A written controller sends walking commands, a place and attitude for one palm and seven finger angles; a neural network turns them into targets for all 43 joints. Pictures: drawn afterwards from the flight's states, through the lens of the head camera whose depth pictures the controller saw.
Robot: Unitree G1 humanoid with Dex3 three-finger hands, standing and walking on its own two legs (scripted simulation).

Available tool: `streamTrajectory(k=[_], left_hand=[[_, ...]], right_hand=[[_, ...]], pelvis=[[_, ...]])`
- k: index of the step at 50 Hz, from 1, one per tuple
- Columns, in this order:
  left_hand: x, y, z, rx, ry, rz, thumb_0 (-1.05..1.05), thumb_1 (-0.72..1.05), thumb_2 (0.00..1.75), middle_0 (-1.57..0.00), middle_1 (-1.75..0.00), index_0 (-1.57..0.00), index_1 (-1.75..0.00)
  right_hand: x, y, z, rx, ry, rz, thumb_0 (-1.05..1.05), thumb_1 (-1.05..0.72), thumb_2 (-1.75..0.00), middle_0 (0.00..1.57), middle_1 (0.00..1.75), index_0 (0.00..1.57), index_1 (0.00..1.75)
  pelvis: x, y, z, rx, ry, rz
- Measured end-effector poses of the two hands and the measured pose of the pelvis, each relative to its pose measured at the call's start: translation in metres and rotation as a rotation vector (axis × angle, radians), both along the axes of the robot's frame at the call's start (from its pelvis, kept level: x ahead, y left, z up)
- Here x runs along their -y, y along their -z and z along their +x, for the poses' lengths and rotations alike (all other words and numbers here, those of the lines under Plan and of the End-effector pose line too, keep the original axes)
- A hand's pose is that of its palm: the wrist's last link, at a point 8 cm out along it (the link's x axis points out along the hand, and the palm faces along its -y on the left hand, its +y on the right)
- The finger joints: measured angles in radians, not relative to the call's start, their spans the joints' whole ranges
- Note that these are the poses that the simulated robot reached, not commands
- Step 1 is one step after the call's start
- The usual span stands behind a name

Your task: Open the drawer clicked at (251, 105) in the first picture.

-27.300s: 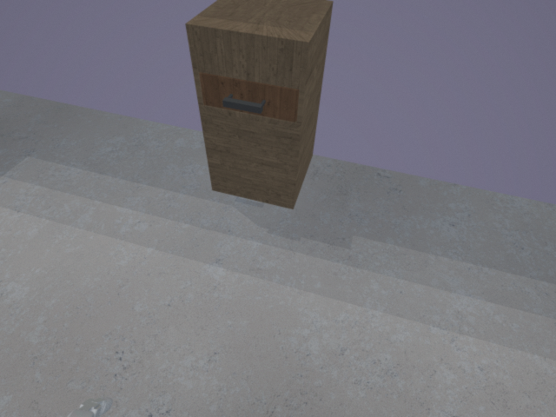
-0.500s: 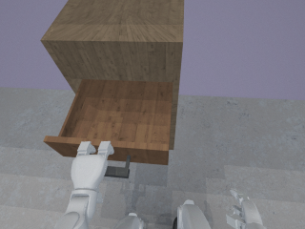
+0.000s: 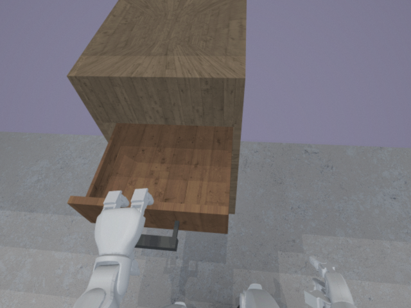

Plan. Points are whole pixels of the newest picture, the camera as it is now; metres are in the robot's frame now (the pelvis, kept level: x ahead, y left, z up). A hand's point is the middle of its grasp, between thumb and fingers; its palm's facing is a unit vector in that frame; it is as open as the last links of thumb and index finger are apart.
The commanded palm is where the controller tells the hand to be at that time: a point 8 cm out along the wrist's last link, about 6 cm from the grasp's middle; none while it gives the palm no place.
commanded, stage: lift the hand off the handle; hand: left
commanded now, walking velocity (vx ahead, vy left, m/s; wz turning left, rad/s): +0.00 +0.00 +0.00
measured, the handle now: (148, 232) +0.30 +0.18 -0.14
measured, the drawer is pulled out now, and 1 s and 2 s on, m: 0.26 0.26 0.26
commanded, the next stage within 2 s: draw the hand back to the body in 0.76 s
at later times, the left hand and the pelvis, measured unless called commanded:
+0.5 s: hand (125, 223) +0.28 +0.18 +0.00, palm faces +0.02 -0.11 -0.99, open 13.9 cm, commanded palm +0.24 +0.19 +0.05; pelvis +0.01 +0.01 +0.02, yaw -1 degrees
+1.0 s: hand (119, 223) +0.27 +0.18 +0.03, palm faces +0.07 -0.11 -0.99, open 13.8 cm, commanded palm +0.23 +0.19 +0.09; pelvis +0.01 +0.01 +0.03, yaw -1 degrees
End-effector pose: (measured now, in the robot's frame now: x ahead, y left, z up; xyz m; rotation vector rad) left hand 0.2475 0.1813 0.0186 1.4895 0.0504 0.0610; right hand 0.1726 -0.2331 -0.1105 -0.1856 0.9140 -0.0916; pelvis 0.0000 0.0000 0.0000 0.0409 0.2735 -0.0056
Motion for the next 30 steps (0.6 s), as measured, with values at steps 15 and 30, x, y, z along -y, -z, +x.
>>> streamTrajectory(k=[15, 30], left_hand=[[-0.004, -0.019, 0.004, 0.026, 0.001, 0.007, 0.00, -0.49, 0.30, -0.32, -1.20, -0.32, -1.20], [-0.009, -0.041, -0.004, 0.007, 0.005, -0.041, 0.00, -0.49, 0.31, -0.32, -1.20, -0.31, -1.20]], right_hand=[[-0.007, -0.013, 0.012, 0.016, -0.016, 0.012, 0.01, -0.90, -0.90, 0.20, 0.29, 0.20, 0.30], [-0.012, -0.036, 0.022, 0.048, -0.025, 0.017, 0.01, -0.90, -0.90, 0.20, 0.30, 0.20, 0.30]], pelvis=[[-0.004, -0.010, 0.005, 0.032, 0.002, -0.006], [-0.008, -0.024, 0.014, 0.072, 0.013, -0.013]])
